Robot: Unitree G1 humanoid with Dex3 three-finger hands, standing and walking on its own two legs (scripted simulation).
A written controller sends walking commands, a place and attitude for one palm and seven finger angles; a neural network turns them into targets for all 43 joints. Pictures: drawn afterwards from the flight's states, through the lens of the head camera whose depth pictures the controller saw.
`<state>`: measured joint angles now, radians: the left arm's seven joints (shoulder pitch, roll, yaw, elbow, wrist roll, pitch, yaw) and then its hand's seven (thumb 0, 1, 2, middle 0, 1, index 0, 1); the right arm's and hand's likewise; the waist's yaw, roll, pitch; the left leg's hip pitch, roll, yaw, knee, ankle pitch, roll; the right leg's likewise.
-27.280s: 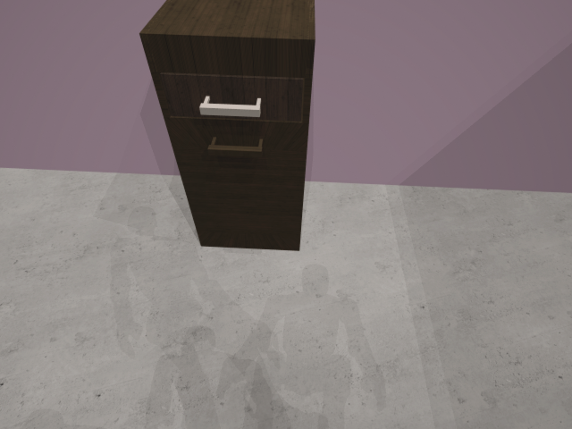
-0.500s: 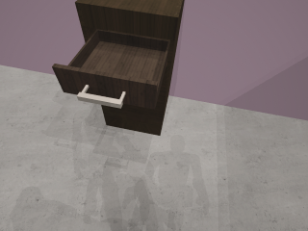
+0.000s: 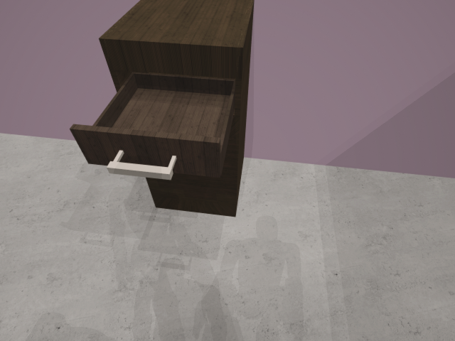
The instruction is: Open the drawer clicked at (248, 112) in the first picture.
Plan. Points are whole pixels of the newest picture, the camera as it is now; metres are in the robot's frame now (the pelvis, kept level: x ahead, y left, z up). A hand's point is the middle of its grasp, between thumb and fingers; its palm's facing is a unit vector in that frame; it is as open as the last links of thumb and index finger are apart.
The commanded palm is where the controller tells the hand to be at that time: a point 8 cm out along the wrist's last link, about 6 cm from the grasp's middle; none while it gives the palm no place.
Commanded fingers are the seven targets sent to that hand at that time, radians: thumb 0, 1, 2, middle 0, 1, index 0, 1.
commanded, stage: let the arm hang, fingers relaxed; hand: left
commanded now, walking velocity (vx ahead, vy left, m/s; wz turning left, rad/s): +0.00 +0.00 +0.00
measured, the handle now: (143, 163) +0.53 +0.25 -0.04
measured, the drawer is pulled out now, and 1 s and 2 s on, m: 0.30 0.30 0.30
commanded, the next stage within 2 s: look to check the result in 0.18 s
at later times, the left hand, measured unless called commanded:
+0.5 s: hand out of the picture -0.01 +0.15 -0.18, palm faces +0.05 -0.99 -0.16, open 7.4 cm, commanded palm none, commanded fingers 0.00 0.90 0.90 -0.20 -0.30 -0.20 -0.30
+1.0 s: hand out of the picture +0.01 +0.15 -0.18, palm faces +0.05 -0.99 -0.16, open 7.4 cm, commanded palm none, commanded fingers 0.00 0.90 0.90 -0.20 -0.30 -0.20 -0.30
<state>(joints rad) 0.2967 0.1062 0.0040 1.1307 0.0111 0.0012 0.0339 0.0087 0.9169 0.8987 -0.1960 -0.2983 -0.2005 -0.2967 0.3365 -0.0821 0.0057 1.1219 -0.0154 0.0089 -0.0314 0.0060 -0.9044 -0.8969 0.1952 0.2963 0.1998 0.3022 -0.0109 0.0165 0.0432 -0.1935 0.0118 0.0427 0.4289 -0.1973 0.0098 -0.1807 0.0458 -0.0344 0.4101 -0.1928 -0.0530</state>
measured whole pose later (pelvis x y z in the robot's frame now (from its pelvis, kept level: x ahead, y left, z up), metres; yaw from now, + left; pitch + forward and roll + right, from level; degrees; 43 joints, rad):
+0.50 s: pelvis +0.01 +0.00 +0.00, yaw +0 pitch -2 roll +0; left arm 0.32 0.10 0.01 1.15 0.01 -0.01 0.04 0.00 0.91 0.90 -0.19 -0.30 -0.20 -0.30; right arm 0.34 -0.09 -0.01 1.14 -0.01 0.00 -0.04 0.01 -0.91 -0.90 0.19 0.30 0.20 0.30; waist -0.01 0.01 0.06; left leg -0.18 0.01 0.04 0.43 -0.22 0.01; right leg -0.17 0.05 -0.03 0.40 -0.21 -0.05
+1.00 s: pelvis +0.03 +0.00 +0.00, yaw +0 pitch -2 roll +0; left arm 0.29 0.10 0.02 1.14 0.01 -0.01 0.04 0.00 0.91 0.90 -0.19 -0.30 -0.20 -0.30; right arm 0.31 -0.10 0.00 1.14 -0.01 0.00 -0.04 0.01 -0.91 -0.90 0.19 0.30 0.20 0.30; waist -0.01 0.01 0.07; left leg -0.16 0.01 0.05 0.41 -0.23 0.01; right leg -0.15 0.05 -0.03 0.40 -0.22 -0.05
